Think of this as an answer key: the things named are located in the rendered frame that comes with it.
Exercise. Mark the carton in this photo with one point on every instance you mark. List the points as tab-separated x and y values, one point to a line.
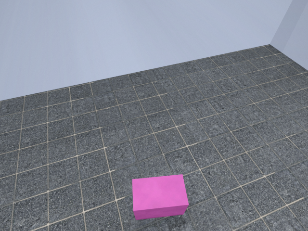
159	197

